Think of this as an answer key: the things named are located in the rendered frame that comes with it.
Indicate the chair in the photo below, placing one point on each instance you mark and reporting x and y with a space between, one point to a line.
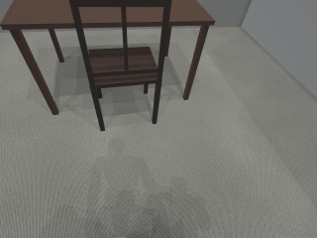
125 66

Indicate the table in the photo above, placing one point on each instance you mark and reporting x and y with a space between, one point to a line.
57 14

